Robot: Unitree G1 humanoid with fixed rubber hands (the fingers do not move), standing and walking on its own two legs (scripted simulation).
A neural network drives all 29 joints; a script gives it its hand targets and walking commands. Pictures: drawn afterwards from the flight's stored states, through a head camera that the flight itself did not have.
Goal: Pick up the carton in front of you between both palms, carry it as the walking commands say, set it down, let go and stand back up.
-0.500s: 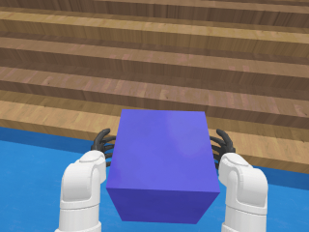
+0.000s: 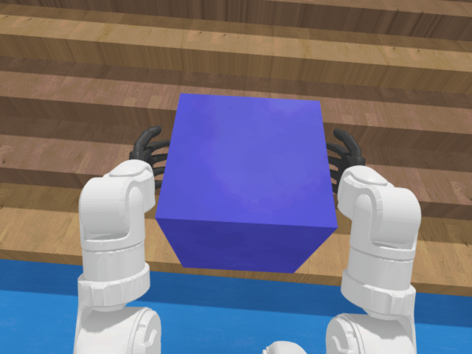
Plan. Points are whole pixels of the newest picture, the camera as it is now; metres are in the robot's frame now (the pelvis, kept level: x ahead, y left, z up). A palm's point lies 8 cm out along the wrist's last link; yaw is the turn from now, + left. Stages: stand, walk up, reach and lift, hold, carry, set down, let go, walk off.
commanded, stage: carry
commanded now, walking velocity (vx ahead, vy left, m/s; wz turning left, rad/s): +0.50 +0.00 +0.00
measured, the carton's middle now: (243, 193) +0.36 -0.01 +0.06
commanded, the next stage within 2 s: none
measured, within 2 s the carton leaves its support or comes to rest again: neither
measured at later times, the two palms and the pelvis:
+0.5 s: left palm (170, 43) +0.69 +0.14 +0.14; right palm (303, 39) +0.73 -0.16 +0.14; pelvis +0.32 -0.03 +0.01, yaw +1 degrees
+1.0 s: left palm out of the picture +1.06 +0.12 +0.29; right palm out of the picture +1.03 -0.17 +0.30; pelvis +0.66 +0.03 +0.13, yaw -1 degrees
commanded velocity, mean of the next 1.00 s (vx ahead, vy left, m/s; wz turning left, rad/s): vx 0.50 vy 0.00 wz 0.00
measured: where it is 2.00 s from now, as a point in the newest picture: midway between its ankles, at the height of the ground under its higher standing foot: (212, 85)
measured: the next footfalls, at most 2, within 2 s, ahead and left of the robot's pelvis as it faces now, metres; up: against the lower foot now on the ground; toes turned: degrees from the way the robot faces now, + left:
right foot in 0.28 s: +0.35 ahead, -0.10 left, +0.00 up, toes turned -6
left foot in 0.70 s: +0.68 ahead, +0.09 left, +0.12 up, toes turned +5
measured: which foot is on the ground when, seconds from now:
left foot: down 0.00-0.26, up 0.28-0.68, down 0.70-1.00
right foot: up 0.00-0.26, down 0.28-0.70, up 0.72-1.00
